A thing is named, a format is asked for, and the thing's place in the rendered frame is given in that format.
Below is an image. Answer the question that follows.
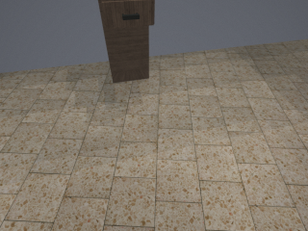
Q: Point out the drawer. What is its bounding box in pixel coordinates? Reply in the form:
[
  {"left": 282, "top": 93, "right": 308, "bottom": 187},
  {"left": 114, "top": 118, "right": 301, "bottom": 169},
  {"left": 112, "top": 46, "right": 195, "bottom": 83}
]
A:
[{"left": 101, "top": 0, "right": 155, "bottom": 29}]

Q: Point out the cabinet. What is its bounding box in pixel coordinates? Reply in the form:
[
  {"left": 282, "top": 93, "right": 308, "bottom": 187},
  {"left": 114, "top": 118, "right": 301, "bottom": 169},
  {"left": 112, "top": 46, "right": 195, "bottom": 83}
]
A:
[{"left": 98, "top": 0, "right": 149, "bottom": 83}]

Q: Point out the handle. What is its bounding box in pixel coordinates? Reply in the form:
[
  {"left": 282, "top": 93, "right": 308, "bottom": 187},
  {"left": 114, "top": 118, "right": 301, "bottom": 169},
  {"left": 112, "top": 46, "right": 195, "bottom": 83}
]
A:
[{"left": 122, "top": 13, "right": 140, "bottom": 20}]

